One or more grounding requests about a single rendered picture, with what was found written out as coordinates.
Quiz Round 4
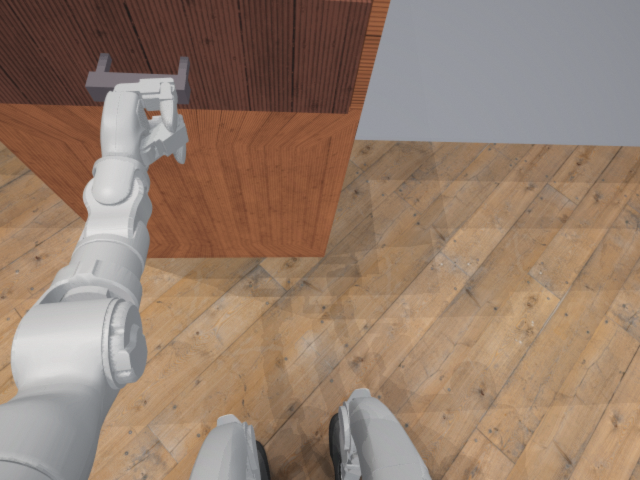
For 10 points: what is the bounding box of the robot right foot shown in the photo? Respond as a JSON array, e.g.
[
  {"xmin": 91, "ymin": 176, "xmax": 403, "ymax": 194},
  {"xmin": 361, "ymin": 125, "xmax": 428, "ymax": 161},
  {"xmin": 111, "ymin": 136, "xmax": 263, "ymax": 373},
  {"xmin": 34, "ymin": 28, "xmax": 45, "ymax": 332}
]
[{"xmin": 329, "ymin": 413, "xmax": 360, "ymax": 480}]

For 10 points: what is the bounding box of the robot left hand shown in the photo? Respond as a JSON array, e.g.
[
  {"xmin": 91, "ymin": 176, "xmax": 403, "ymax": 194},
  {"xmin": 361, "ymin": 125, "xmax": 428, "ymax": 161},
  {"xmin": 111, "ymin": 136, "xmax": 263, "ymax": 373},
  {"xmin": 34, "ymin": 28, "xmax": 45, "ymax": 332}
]
[{"xmin": 100, "ymin": 78, "xmax": 189, "ymax": 171}]

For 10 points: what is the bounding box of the left robot upper arm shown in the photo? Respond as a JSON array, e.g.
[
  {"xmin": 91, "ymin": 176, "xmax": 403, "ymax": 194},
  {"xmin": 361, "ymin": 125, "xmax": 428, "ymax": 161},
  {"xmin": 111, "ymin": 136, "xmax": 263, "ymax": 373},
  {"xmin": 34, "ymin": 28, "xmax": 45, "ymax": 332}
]
[{"xmin": 0, "ymin": 298, "xmax": 148, "ymax": 480}]

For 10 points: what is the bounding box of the handle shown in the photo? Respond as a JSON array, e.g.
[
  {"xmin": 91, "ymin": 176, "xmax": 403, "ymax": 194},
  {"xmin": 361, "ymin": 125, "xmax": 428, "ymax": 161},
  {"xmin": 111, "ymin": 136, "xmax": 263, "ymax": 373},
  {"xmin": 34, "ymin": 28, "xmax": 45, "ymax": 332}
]
[{"xmin": 85, "ymin": 53, "xmax": 191, "ymax": 104}]

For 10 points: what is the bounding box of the robot right shin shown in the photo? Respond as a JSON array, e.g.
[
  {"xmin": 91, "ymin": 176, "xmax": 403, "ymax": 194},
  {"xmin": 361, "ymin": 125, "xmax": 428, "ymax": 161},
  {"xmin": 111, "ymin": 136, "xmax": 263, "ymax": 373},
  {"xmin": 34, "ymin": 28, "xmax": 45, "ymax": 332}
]
[{"xmin": 339, "ymin": 388, "xmax": 371, "ymax": 480}]

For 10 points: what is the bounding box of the cabinet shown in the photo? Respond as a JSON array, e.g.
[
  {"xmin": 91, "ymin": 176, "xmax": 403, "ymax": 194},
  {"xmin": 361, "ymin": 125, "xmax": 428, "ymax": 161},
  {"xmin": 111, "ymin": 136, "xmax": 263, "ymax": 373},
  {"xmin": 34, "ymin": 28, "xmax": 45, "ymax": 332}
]
[{"xmin": 0, "ymin": 0, "xmax": 391, "ymax": 258}]

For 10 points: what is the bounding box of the robot left forearm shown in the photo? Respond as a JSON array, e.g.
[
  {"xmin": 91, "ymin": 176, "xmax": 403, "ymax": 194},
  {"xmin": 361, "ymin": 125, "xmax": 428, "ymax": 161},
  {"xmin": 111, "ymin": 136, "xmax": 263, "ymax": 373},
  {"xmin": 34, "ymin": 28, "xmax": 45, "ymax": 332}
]
[{"xmin": 11, "ymin": 155, "xmax": 152, "ymax": 388}]

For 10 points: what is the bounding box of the drawer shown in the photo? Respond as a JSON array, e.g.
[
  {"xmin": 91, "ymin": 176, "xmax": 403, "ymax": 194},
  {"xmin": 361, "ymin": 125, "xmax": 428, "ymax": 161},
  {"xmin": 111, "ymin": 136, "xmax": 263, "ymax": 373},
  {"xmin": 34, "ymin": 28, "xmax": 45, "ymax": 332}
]
[{"xmin": 0, "ymin": 0, "xmax": 372, "ymax": 114}]

